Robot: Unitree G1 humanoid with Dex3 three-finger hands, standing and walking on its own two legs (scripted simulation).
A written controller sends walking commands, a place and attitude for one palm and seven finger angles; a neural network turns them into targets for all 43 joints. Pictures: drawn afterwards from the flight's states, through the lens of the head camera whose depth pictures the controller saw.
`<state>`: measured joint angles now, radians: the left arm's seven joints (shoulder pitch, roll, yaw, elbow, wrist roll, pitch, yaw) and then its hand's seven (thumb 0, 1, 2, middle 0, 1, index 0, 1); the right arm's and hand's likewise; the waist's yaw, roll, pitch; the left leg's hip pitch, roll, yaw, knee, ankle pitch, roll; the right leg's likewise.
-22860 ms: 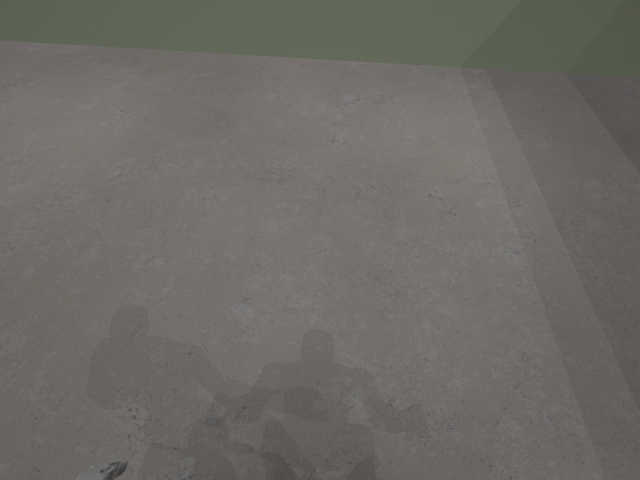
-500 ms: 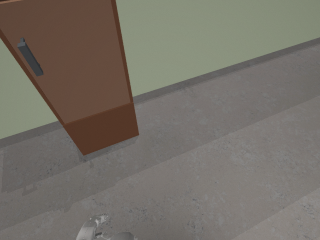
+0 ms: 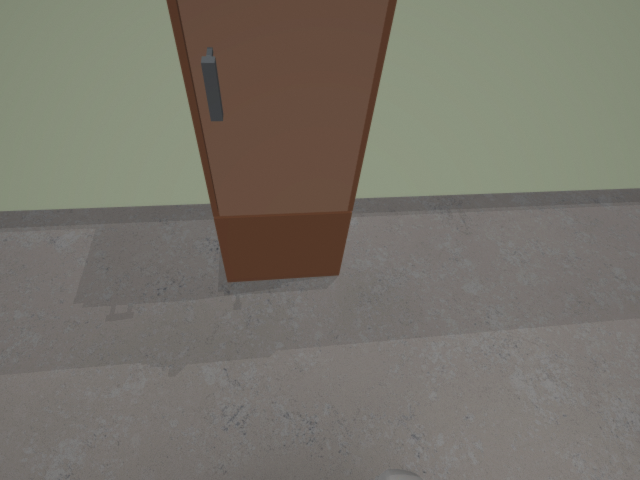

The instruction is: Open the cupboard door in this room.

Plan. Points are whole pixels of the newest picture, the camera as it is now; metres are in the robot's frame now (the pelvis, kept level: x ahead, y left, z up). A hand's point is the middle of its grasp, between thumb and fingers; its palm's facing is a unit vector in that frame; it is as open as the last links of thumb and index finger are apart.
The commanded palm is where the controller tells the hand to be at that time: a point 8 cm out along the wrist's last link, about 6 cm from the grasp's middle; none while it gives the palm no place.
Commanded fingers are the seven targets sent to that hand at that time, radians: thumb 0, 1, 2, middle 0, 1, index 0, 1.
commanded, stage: turn to face it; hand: left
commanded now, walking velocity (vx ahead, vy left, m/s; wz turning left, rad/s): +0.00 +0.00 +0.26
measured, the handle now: (213, 84) +0.78 +0.27 +0.04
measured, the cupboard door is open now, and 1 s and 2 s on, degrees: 0 0 0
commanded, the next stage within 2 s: take the last steps up to it in 0.14 s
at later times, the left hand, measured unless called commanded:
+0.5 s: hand out of the picture -0.03 +0.10 -0.15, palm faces +0.20 -0.94 -0.26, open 7.2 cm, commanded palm none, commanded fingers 0.00 0.90 0.90 -0.20 -0.30 -0.20 -0.30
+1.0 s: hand out of the picture -0.05 +0.14 -0.18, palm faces +0.22 -0.97 -0.11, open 7.4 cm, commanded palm none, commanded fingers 0.00 0.90 0.90 -0.20 -0.30 -0.20 -0.30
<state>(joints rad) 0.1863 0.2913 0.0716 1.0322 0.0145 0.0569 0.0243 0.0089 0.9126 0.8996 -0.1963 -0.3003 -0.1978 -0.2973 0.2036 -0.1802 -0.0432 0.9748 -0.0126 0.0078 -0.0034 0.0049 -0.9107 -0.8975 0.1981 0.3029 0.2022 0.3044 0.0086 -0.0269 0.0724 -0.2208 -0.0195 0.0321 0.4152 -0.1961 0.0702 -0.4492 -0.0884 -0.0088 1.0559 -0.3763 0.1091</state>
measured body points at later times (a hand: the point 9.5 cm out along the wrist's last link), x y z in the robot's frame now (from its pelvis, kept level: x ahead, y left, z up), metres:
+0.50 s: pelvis -0.02 -0.09 +0.00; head -0.01 -0.13 +0.45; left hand -0.04 +0.15 -0.13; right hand +0.03 -0.33 -0.17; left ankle -0.07 +0.08 -0.66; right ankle -0.02 -0.16 -0.75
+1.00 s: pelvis +0.05 +0.00 +0.00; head +0.06 +0.02 +0.44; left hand -0.06 +0.19 -0.17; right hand +0.17 -0.22 -0.14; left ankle +0.02 +0.08 -0.75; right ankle +0.04 -0.14 -0.68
